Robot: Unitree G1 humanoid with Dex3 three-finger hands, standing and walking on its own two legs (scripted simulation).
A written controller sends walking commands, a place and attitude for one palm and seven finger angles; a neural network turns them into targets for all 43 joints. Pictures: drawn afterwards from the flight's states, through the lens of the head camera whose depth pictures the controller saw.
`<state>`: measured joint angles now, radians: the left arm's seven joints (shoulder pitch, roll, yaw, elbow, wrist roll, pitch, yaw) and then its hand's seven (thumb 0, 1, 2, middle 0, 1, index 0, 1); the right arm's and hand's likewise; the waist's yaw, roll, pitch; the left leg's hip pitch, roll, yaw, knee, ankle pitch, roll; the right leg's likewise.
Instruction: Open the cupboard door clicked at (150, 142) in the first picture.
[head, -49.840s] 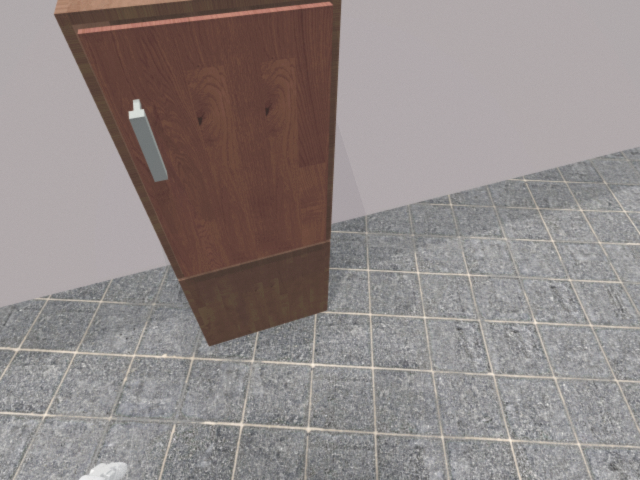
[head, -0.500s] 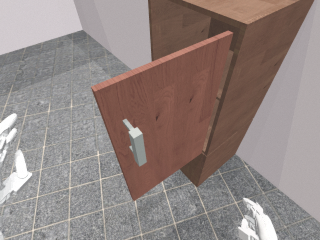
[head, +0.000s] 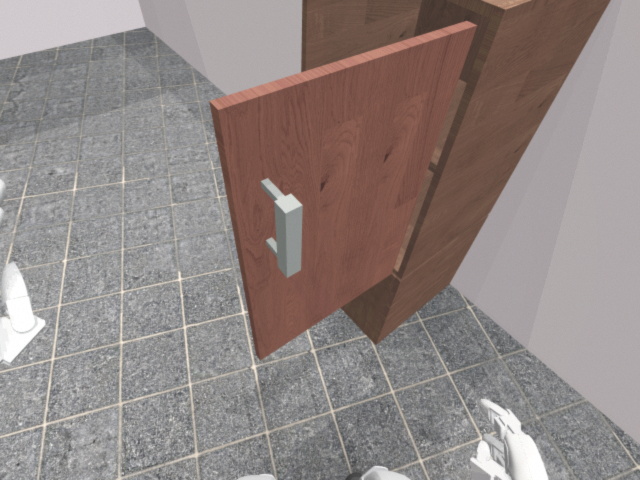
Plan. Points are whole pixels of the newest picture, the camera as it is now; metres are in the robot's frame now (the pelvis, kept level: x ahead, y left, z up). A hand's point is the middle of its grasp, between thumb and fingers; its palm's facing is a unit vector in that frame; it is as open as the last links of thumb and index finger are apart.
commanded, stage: step back with the hand held close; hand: left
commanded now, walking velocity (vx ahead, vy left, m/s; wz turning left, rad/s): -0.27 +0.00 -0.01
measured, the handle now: (279, 228) +0.39 +0.08 +0.10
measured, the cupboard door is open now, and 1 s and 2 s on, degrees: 88 88 88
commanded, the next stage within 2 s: stop stepping back and stand still in 0.46 s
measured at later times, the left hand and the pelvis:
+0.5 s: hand (58, 452) +0.12 +0.19 +0.18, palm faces +0.22 -0.77 -0.60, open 7.4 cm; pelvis -0.10 -0.05 +0.02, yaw -3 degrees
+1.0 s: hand out of the picture -0.04 +0.22 +0.18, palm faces +0.47 -0.77 -0.44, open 7.4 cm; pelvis -0.23 -0.05 +0.02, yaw +0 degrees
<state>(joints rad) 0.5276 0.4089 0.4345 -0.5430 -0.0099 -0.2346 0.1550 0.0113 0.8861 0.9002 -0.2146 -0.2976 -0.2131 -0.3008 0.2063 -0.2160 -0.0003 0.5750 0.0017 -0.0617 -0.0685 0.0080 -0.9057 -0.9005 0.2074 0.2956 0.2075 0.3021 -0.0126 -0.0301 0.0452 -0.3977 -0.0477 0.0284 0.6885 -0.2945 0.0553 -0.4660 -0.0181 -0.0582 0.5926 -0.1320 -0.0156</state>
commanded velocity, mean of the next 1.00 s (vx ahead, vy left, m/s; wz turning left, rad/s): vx -0.10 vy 0.01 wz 0.01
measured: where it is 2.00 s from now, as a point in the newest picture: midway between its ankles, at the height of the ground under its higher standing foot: outside the picture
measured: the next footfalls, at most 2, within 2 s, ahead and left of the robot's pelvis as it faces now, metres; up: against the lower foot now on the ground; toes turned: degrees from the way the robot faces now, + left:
right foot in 0.32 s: -0.19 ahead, -0.16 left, +0.00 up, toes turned +8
left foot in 0.64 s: -0.12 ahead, +0.05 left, +0.00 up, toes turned +2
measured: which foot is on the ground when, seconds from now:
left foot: down 0.00-0.38, up 0.40-0.62, down 0.64-0.90, up 0.92-1.00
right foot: down 0.00-0.02, up 0.04-0.30, down 0.32-1.00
